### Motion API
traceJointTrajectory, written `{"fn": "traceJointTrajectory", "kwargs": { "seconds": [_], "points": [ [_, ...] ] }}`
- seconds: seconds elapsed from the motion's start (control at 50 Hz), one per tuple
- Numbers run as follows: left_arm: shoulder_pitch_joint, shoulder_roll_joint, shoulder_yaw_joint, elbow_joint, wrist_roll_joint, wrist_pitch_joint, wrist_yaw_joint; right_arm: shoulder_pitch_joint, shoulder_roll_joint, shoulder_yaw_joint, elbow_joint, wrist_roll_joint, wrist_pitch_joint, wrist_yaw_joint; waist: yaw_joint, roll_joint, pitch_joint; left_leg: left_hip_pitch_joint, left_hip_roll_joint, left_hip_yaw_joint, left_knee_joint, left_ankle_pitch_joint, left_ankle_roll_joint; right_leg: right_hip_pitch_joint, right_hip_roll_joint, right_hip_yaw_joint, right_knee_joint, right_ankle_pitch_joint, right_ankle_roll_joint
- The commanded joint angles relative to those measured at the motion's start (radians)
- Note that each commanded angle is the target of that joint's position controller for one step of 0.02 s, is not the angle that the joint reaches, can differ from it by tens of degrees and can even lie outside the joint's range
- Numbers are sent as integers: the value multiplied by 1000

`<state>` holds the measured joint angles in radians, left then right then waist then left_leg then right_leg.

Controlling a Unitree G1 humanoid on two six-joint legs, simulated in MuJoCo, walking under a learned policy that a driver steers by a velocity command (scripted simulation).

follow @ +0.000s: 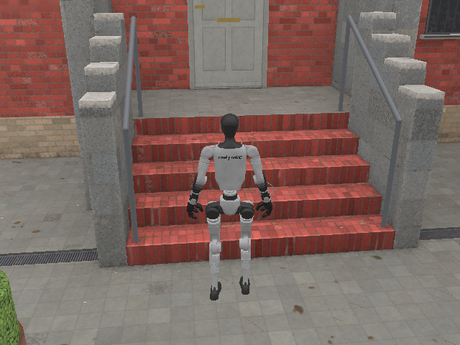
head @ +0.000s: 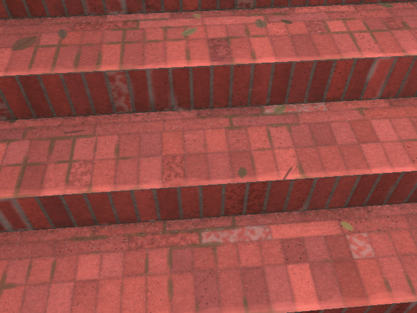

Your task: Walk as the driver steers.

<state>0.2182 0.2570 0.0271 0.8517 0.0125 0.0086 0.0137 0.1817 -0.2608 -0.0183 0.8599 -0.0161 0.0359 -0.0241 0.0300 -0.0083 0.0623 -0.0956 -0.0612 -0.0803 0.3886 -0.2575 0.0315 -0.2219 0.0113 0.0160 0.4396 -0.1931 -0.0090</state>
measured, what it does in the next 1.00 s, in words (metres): stands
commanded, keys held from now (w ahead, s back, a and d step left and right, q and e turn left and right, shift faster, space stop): shift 1.00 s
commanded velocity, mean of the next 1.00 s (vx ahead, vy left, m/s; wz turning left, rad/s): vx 0.00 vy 0.00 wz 0.03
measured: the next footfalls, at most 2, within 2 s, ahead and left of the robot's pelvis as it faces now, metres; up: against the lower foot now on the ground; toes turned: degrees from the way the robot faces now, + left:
right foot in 1.62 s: +0.16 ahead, -0.12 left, +0.00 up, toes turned -3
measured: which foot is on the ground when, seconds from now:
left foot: down 0.00-1.00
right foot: down 0.00-1.00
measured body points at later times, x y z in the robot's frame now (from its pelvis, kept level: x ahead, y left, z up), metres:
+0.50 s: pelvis +0.00 +0.02 +0.00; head +0.00 +0.02 +0.45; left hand +0.03 +0.27 -0.15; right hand +0.04 -0.24 -0.14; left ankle -0.04 +0.11 -0.74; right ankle +0.03 -0.11 -0.74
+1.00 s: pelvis +0.01 +0.02 +0.00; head +0.02 +0.02 +0.45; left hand +0.03 +0.26 -0.16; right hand +0.02 -0.22 -0.15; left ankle -0.04 +0.11 -0.74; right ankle +0.03 -0.11 -0.74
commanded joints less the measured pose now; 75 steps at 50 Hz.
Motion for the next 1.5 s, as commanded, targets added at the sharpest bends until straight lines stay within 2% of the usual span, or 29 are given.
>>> {"fn": "traceJointTrajectory", "kwargs": {
  "seconds": [0.02, 0.06, 0.14, 0.26, 0.54, 0.88, 1.34, 1.36, 1.38, 1.4, 1.42, 1.44, 1.46, 1.48, 1.5],
  "points": [
    [-36, 107, 22, -21, 4, -14, 3, -56, -111, -8, -32, -2, -39, -5, -8, 96, -59, -58, 182, -149, -97, 180, 43, 96, -57, 75, -88, 78, -7],
    [-23, 120, 27, 8, 2, -14, -2, -16, -122, -5, 10, 2, -46, -14, -10, 121, -41, -71, 155, -132, -110, 171, 23, 113, -74, 83, -92, 138, -13],
    [-7, 102, 20, 76, -1, -16, 1, -1, -105, 3, 60, 6, -48, -15, -9, 65, -19, -75, 147, -124, -120, 122, 26, 107, -80, 85, -113, 127, -6],
    [-11, 89, 15, 148, -1, -15, 5, 5, -98, 8, 120, 8, -53, -19, -7, 29, -10, -96, 140, -120, -134, 89, 31, 116, -87, 88, -121, 121, -3],
    [-4, 70, 3, 247, -3, -13, 16, 61, -67, 22, 218, 8, -57, -24, -11, 16, -24, -82, 129, -99, -118, 152, 32, 115, -96, 86, -110, 131, -10],
    [13, 40, -5, 291, -4, -14, 25, 118, -32, 27, 268, 7, -59, -32, -15, 13, -15, -56, 125, -84, -98, 207, 28, 96, -96, 84, -99, 152, -12],
    [43, 18, -7, 303, -5, -15, 30, 156, -4, 26, 273, 9, -62, -35, -17, 16, -8, -40, 127, -76, -90, 245, 26, 99, -97, 80, -89, 176, -15],
    [40, 7, -10, 301, -3, -13, 31, 158, 4, 29, 271, 5, -63, -35, -21, 21, -42, -30, 117, -78, -119, 116, 31, 109, -84, 74, -100, 80, -17],
    [17, 16, -6, 287, -1, -11, 30, 154, -17, 20, 265, 3, -60, -33, -28, 36, -25, -43, 103, -90, -139, -69, 46, 80, -53, 52, -69, -49, -24],
    [-1, 28, 2, 267, 1, -9, 24, 160, -54, 4, 257, 4, -55, -30, -39, 82, -10, -52, 108, -133, -162, -309, 80, 23, -8, 12, 5, -220, -36],
    [-41, 32, 6, 240, 10, -9, 13, 194, -84, -10, 256, 2, -51, -24, -63, 128, 40, -47, 159, -229, -223, -514, 125, -100, 22, -15, 86, -314, -39],
    [-93, 14, 2, 204, 20, -17, 1, 236, -105, -22, 260, 4, -51, -20, -89, 167, 113, -38, 242, -336, -291, -631, 177, -213, 28, -56, 160, -306, -38],
    [-143, 6, -2, 167, 27, -31, -8, 246, -101, -29, 256, 5, -58, -19, -101, 174, 173, -39, 316, -408, -334, -613, 217, -296, -16, -64, 224, -245, -38],
    [-182, 19, 5, 138, 24, -47, -14, 257, -89, -32, 251, -2, -70, -15, -109, 155, 186, -1, 348, -437, -351, -534, 238, -368, -46, -44, 282, -243, -40],
    [-192, 31, 12, 119, 22, -62, -22, 252, -94, -39, 243, -9, -83, -13, -98, 129, 171, 59, 356, -425, -347, -448, 244, -423, -69, -28, 306, -230, -43]
  ]
}}
Velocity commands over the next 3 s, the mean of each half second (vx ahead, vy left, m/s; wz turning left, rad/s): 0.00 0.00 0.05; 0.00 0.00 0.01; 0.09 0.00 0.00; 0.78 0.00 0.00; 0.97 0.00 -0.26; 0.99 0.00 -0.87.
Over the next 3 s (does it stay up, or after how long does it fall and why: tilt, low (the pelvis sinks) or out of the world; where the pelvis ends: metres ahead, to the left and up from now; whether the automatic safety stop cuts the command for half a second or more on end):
stays up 1.11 -0.09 0.42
